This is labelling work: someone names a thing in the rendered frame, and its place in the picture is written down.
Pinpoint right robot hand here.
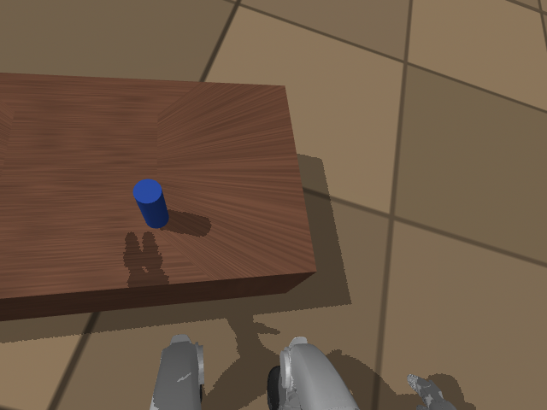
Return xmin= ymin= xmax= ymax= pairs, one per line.
xmin=407 ymin=374 xmax=456 ymax=410

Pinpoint can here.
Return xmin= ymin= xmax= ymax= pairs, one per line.
xmin=133 ymin=179 xmax=169 ymax=229

